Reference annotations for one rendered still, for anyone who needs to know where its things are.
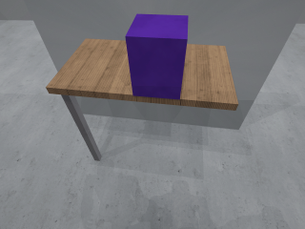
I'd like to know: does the carton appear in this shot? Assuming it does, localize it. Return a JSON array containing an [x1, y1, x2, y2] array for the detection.
[[125, 13, 189, 100]]

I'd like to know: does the table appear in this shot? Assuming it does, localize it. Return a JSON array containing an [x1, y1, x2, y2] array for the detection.
[[46, 38, 238, 161]]

